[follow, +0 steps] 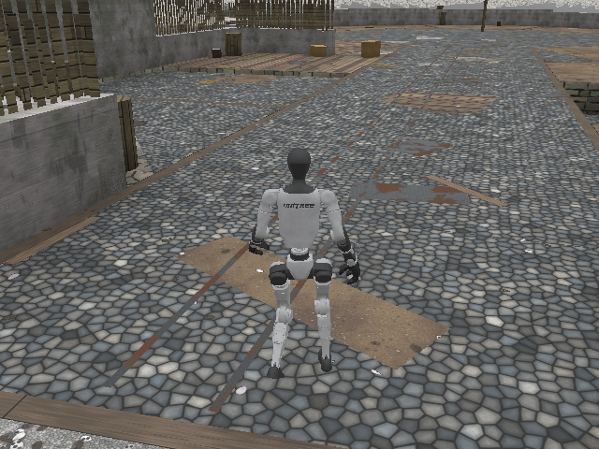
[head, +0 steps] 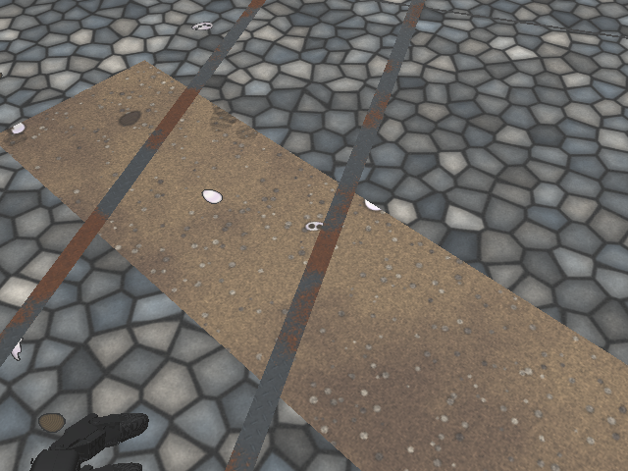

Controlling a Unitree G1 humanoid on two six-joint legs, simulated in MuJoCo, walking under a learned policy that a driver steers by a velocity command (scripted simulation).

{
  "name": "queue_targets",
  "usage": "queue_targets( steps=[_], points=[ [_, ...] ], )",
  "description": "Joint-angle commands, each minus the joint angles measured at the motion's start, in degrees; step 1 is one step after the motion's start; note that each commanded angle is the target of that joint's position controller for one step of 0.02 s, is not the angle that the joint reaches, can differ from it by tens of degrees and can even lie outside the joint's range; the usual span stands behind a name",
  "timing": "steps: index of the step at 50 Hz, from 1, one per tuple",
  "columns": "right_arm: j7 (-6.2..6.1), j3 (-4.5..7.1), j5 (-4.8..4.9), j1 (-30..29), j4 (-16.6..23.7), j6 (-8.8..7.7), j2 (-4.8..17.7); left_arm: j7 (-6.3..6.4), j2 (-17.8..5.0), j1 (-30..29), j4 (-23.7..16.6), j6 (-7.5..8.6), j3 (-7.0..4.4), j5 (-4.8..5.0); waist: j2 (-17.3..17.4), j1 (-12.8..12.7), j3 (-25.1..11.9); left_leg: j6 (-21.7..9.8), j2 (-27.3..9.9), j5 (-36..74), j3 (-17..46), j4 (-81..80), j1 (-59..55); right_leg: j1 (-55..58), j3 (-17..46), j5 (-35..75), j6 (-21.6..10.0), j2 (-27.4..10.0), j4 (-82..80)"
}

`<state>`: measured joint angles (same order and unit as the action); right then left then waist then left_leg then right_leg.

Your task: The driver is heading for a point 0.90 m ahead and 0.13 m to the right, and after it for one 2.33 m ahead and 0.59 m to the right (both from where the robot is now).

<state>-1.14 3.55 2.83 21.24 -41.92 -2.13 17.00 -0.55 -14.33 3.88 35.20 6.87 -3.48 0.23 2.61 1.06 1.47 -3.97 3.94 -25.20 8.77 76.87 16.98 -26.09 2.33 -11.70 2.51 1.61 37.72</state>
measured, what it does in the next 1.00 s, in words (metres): walks ahead: left foot, then right foot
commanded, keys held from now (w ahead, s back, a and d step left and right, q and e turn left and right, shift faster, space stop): w+q+shift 0.02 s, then w+shift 0.32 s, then w+e+shift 0.66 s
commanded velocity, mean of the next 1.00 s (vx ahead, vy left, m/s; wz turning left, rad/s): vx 1.00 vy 0.00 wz -0.19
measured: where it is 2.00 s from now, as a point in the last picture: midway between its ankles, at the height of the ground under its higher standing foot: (415, 119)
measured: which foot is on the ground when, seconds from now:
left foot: up 0.00-0.38, down 0.40-0.88, up 0.90-1.00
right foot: down 0.00-0.40, up 0.42-0.86, down 0.88-1.00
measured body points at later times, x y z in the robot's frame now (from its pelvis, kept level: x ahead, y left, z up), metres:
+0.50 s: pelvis +0.42 +0.07 +0.00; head +0.45 +0.08 +0.45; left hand +0.36 +0.32 -0.13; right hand +0.66 -0.13 -0.07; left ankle +0.50 +0.17 -0.71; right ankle +0.22 -0.14 -0.59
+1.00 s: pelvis +0.88 +0.07 +0.00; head +0.90 +0.07 +0.44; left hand +0.98 +0.34 -0.13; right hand +1.02 -0.20 -0.08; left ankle +0.77 +0.26 -0.57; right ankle +0.94 +0.04 -0.71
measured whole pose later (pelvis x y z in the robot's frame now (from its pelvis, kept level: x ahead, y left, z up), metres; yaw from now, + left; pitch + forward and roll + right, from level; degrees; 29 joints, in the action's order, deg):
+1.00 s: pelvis +0.88 +0.07 +0.00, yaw -15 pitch -3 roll +1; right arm 0.9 0.6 1.2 6.3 -38.8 -8.4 13.1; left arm -3.0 -17.0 21.5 44.4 3.0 -4.2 0.4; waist -1.1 -3.7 4.6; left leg -2.7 2.0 -21.8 5.8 82.9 17.5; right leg -23.5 -2.8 -14.7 -11.6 9.8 40.6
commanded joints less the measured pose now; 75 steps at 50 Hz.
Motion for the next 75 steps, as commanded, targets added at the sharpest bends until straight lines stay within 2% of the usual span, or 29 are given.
queue_targets(
  steps=[1, 4, 16, 19, 20, 21, 22, 23, 25, 27, 29, 39, 41, 43, 44, 45, 46, 47, 49, 52, 56, 61, 63, 65, 66, 67, 69, 71, 75],
  points=[
    [0.74, -0.04, -1.48, -5.3, 9.1, -0.43, 1.0, 0.10, -5.8, 9.9, 2.0, -0.59, -2.16, -0.93, -7.7, -3.8, -0.3, -0.5, -8.6, 7.4, -1.7, 5.5, 29.0, 24.8, 28.2, -18.3, -10.2, -17.5, -24.2],
    [1.83, -0.20, -0.22, -5.4, 9.7, 0.65, -0.6, -0.54, -2.7, 9.8, 6.0, 0.34, -1.15, 0.09, -7.7, -0.9, -0.1, -1.2, -11.5, 6.7, -1.1, -0.5, 24.9, 18.7, 16.1, -9.0, -9.9, -14.4, -25.6],
    [5.50, -1.72, -0.90, -29.1, 16.4, -2.87, 1.4, 0.23, -11.5, 23.5, 13.9, -0.77, -0.64, 0.75, -4.6, -5.2, 9.1, -1.3, -5.7, 27.1, -12.2, -39.3, 22.8, 28.9, -6.5, 28.0, -10.3, -15.8, -33.8],
    [4.81, 0.91, -1.18, -18.4, 15.9, -2.40, 6.6, 1.05, -15.0, 25.3, 16.1, -2.19, -0.53, 0.15, -14.2, 4.1, -1.5, -4.8, -0.8, 17.0, -14.2, -40.4, 3.9, 33.8, -6.0, 70.4, -9.9, -18.4, -14.8],
    [3.78, 2.53, -0.90, -4.0, 12.1, -1.82, 9.2, 1.32, -15.7, 22.3, 16.0, -2.74, -0.39, 0.09, -14.3, 12.7, -7.8, -6.2, -1.7, 21.1, -12.6, -44.6, -14.4, 26.1, -6.8, 70.1, -8.6, -16.7, -0.1],
    [2.22, 3.65, -1.38, 8.0, 8.2, -0.89, 13.2, 1.35, -10.8, 22.6, 13.8, -2.32, 1.06, -1.08, -7.4, 14.8, -17.5, -5.8, -13.2, 13.0, 2.6, -39.0, -39.3, 7.0, -4.0, 36.3, -7.4, -12.3, 21.0],
    [2.52, 3.52, -3.19, 6.8, 7.8, -2.10, 16.4, 0.40, -1.0, 30.9, 11.9, -0.57, 3.54, 0.93, 11.0, 5.9, -29.6, -11.3, -26.6, -14.1, 32.9, -50.2, -51.6, -9.6, 4.4, -14.2, -6.7, -2.3, 39.6],
    [2.60, 2.46, -3.61, 8.7, 6.8, -2.80, 9.8, 0.49, -8.9, 21.8, 11.3, 0.63, 1.48, 3.43, 6.9, 10.1, -26.2, -8.4, -25.1, -18.7, 36.7, -59.1, -45.5, -13.7, 8.6, -12.8, -7.8, -3.6, 44.0],
    [2.89, 1.38, -3.53, 1.9, 4.5, -3.93, 6.4, 0.93, -7.4, 13.1, 8.1, 0.69, 1.13, 3.91, -0.9, 6.2, -7.1, -7.0, -22.7, -1.4, 19.3, -61.5, -26.5, -17.8, 6.0, -5.2, -7.0, -7.9, 41.5],
    [3.24, 0.44, -4.84, -3.5, 3.1, -4.98, 1.3, 0.52, -5.0, 17.0, 9.6, -1.48, 0.70, 2.86, 1.7, 0.0, -3.4, -5.5, -19.4, 8.1, 7.2, -63.5, -13.8, -10.8, 6.3, 0.9, -6.3, -11.9, 38.8],
    [3.48, 0.36, -3.48, -6.4, 1.6, -5.33, -0.8, 0.09, -3.4, 18.2, 10.4, -3.99, 0.50, 3.30, 2.1, -2.1, -0.6, -4.1, -17.9, 14.3, -1.9, -66.4, -8.9, -9.7, 5.4, 1.2, -5.7, -13.4, 37.2],
    [-0.32, 1.65, -3.96, -3.9, -1.0, -4.68, 7.8, -3.83, -5.4, 0.5, 3.0, -3.43, 0.64, 1.97, -3.4, -0.9, 7.6, 3.3, -13.8, 54.8, -25.1, -68.5, -15.8, -10.4, -10.0, 23.2, -8.2, -4.6, 6.3],
    [-1.33, 2.57, -3.73, -3.6, -0.6, -3.04, 12.0, -4.14, -8.4, 5.3, 2.6, -3.69, -0.82, 3.12, 2.0, -5.0, 1.7, 4.5, -15.3, 82.2, -25.1, -57.9, -21.7, -1.3, -14.6, 18.7, -9.5, 0.6, 6.3],
    [-1.16, 3.45, -2.83, -10.3, 1.5, -1.70, 14.9, -3.10, -15.1, 25.7, 6.9, -6.21, -4.15, 3.12, 6.2, -16.7, -6.9, 2.9, -17.4, 95.5, -22.8, -34.7, -17.0, 20.7, -11.8, 8.5, -13.0, 2.2, 9.9],
    [0.01, 2.90, -1.78, -14.8, 2.0, -2.31, 12.6, -1.71, -17.7, 37.8, 10.1, -7.34, -5.75, 2.92, 1.7, -22.6, -9.7, 2.9, -12.8, 75.5, -22.5, -12.4, -6.6, 36.9, -5.7, 11.2, -15.8, -0.1, 3.7],
    [1.58, -0.58, -2.94, -16.2, 4.5, -4.79, -0.4, -1.49, -16.9, 35.7, 11.9, -7.61, -5.03, 1.73, -23.5, -16.0, -1.5, 4.8, 2.6, -2.8, -18.5, 17.3, 14.5, 40.4, 3.5, 16.0, -19.5, -0.8, 1.3],
    [2.51, -2.61, -1.13, -5.2, 8.9, -7.41, -4.3, -1.89, -14.1, 25.7, 7.0, -5.10, -2.62, -0.89, -27.1, -3.6, -12.8, 3.7, 4.0, -9.6, -2.9, 26.1, 31.3, 47.3, 39.7, -11.1, -31.3, -11.7, -10.8],
    [2.89, -2.03, -0.65, -10.9, 9.8, -9.04, 2.8, -2.09, -10.4, 24.6, 4.3, -3.87, -2.45, -0.65, -14.0, -7.3, -12.8, 0.2, 1.2, -3.7, 1.2, 20.3, 31.4, 44.3, 49.2, -26.2, -29.3, -14.5, -23.0],
    [2.03, -1.28, -1.27, -14.9, 10.0, -8.72, 4.1, -2.78, -9.0, 19.0, 3.7, -1.35, -2.10, -0.09, 5.8, -1.2, -2.0, -0.6, -3.8, 4.3, 1.2, 5.2, 26.8, 25.9, 46.0, -26.6, -24.3, -13.1, -26.1],
    [0.94, -0.55, -3.20, -13.0, 9.1, -6.31, 5.1, -1.30, -9.3, 13.1, 1.7, -0.91, -1.89, 0.41, 3.7, 2.5, 1.9, 4.0, -6.7, 6.6, 1.5, -6.2, 18.6, 10.4, 33.1, -11.2, -23.6, -6.2, -25.7],
    [0.52, -2.05, -4.29, -26.8, 14.1, -5.46, 0.0, 1.32, -8.0, 15.4, 2.9, -1.99, -1.60, 1.80, -0.7, -3.2, 5.1, 8.3, -5.3, 21.2, -4.2, -33.1, 10.3, 0.0, 19.8, -0.5, -19.4, 1.1, -25.0],
    [1.16, 0.23, -0.80, -29.4, 16.1, -6.05, 3.0, 1.80, -8.1, 19.1, 5.2, -3.27, -2.44, 2.86, -7.7, -6.5, 0.8, 9.5, -2.0, 30.0, -2.3, -49.0, 0.7, 7.5, 23.8, -5.2, -14.6, 0.2, -18.0],
    [1.07, 2.05, -0.16, -24.6, 15.2, -6.78, 6.2, 1.92, -7.8, 18.2, 5.1, -3.66, -2.78, 2.52, -9.2, -2.9, -2.1, 7.5, -2.1, 25.7, -2.5, -50.7, -3.3, 14.0, 24.9, 5.6, -12.6, -1.0, -10.0],
    [0.27, 4.07, -0.12, 0.6, 11.0, -6.54, 9.8, 0.88, -5.0, 13.2, 1.9, -3.90, -1.42, -0.45, -8.1, 10.3, -18.9, 3.4, -11.1, 13.4, 3.0, -42.0, -33.0, 4.6, 18.7, 11.5, -8.8, 1.1, 19.4],
    [1.21, 4.36, -3.37, 4.4, 9.4, -6.44, 15.2, 0.26, 2.4, 24.9, -0.8, -3.40, 0.92, 2.32, 20.9, 2.6, -29.3, -7.7, -27.4, -11.9, 39.4, -54.7, -51.3, -14.5, 12.9, -23.0, -6.2, 7.4, 40.1],
    [1.89, 3.89, -3.23, 1.4, 9.8, -6.01, 11.3, 0.93, -2.4, 23.2, -0.2, -3.80, 1.26, 4.85, 23.2, 3.7, -23.9, -8.3, -29.2, -31.1, 50.0, -60.7, -47.4, -24.2, 9.2, -16.9, -6.2, 0.1, 47.6],
    [1.07, 2.62, -3.01, -2.9, 9.2, -4.60, 5.7, 1.03, -8.2, 11.3, -1.2, -4.28, -0.09, 1.81, 3.3, 5.9, -8.6, -4.3, -23.1, -12.6, 28.9, -60.7, -31.5, -24.8, 4.7, -8.6, -5.9, -3.5, 47.2],
    [1.12, 1.98, -4.14, -3.9, 6.3, -4.52, 4.6, 0.06, -6.4, 6.7, -3.5, -4.18, -0.18, 0.93, 0.0, 3.2, -2.0, -3.5, -19.0, 3.5, 16.0, -61.6, -19.1, -20.1, 4.9, -5.7, -6.4, -7.2, 41.8],
    [2.32, 0.79, -2.33, -3.3, 1.5, -5.20, 1.7, -0.70, -2.3, 6.4, -4.5, -4.99, 1.26, 2.39, 0.9, -0.5, 2.7, -5.6, -18.2, 10.0, 7.6, -65.8, -12.0, -21.6, 6.1, -5.8, -6.6, -8.7, 35.8]
  ],
)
